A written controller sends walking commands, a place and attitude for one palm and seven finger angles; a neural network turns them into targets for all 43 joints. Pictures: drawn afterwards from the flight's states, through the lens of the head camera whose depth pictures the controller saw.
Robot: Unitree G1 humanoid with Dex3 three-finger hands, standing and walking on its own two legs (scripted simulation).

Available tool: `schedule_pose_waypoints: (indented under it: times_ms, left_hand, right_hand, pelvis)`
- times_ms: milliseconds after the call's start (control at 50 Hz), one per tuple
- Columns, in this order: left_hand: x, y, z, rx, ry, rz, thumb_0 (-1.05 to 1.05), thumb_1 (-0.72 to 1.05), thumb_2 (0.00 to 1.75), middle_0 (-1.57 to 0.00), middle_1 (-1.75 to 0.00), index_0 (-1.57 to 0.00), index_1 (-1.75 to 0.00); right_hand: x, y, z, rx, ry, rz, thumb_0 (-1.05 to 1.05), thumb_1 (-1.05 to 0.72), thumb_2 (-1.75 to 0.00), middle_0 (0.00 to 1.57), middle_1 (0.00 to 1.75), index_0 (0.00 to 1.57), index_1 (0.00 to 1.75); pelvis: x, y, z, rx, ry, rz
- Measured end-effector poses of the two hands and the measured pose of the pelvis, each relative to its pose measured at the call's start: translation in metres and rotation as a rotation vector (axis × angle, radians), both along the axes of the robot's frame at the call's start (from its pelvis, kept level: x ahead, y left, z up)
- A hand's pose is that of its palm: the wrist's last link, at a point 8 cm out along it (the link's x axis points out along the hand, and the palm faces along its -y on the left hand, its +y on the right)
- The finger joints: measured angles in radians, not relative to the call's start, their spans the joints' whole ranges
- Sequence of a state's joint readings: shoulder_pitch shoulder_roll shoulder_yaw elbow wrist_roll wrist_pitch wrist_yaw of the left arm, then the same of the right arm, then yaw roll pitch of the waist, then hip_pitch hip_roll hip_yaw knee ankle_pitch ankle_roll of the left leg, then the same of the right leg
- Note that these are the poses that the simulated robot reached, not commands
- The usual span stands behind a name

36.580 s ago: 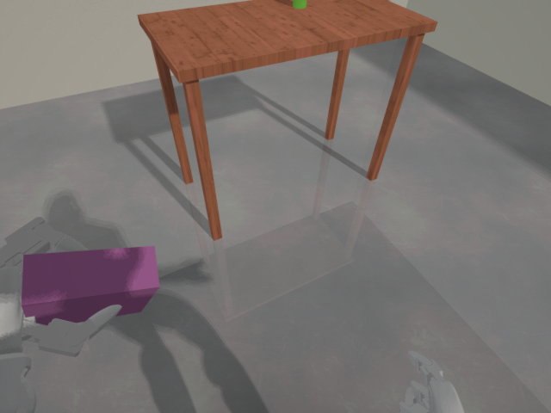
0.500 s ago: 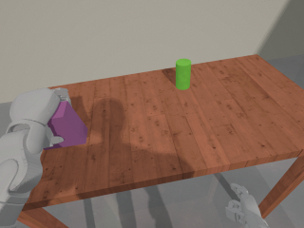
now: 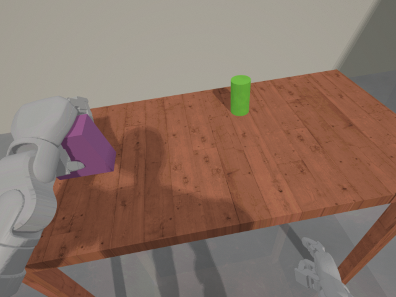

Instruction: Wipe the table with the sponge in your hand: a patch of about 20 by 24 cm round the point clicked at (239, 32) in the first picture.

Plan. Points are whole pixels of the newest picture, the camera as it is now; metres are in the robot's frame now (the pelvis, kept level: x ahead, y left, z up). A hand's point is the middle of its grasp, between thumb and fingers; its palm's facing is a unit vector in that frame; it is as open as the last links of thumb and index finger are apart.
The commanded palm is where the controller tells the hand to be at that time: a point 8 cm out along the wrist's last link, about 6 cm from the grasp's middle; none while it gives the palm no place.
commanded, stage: bring the sponge back beside the body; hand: left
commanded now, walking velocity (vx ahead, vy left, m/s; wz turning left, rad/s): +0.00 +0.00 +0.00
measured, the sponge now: (78, 155) +0.29 +0.28 +0.18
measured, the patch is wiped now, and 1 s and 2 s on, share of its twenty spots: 1.00 1.00 1.00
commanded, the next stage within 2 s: step back with the hand held close in 1.60 s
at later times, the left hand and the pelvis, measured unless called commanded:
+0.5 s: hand (59, 155) +0.25 +0.28 +0.21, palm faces +0.20 -0.08 -0.98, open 9.3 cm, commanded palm +0.20 +0.29 +0.29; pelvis +0.00 +0.00 +0.00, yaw +0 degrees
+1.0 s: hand (49, 171) +0.22 +0.28 +0.21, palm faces +0.22 -0.08 -0.97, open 9.3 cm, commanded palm +0.16 +0.28 +0.29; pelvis +0.00 +0.00 +0.00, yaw -1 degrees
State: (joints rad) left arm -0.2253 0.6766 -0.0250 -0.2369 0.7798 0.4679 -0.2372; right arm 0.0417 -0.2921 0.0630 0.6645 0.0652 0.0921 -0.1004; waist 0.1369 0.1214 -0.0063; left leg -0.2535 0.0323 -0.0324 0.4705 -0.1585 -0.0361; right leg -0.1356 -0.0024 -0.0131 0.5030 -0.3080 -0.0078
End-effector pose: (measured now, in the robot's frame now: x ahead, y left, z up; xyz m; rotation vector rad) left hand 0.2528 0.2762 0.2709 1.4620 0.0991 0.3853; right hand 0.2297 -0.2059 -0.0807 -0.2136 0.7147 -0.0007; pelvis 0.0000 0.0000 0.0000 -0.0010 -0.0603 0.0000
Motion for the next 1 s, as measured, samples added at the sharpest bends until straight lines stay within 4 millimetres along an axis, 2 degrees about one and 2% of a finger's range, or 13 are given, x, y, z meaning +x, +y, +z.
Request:
schedule_pose_waypoints:
  times_ms: [120, 380, 1000]
  left_hand:
    - [0.001, -0.001, -0.003, -0.005, 0.008, -0.006, -0.01, -0.48, 1.11, -0.79, -1.41, -0.84, -1.41]
    - [-0.023, 0.007, -0.008, -0.018, 0.002, 0.011, -0.01, -0.48, 1.11, -0.79, -1.41, -0.84, -1.41]
    - [-0.065, 0.000, -0.013, -0.012, -0.028, -0.022, -0.01, -0.48, 1.10, -0.80, -1.41, -0.84, -1.41]
  right_hand:
    - [0.000, 0.000, 0.000, 0.009, 0.001, -0.001, 0.01, -0.90, -0.90, 0.21, 0.30, 0.17, 0.30]
    - [0.000, -0.001, 0.000, -0.007, 0.005, 0.005, 0.01, -0.90, -0.90, 0.21, 0.30, 0.18, 0.30]
    - [-0.001, 0.002, 0.000, -0.009, -0.001, -0.006, 0.01, -0.90, -0.90, 0.21, 0.30, 0.15, 0.30]
  pelvis:
    - [0.002, 0.000, 0.000, 0.001, 0.006, -0.008]
    - [0.005, 0.001, -0.001, -0.002, 0.000, -0.007]
    - [0.001, 0.003, -0.002, -0.003, -0.016, -0.016]
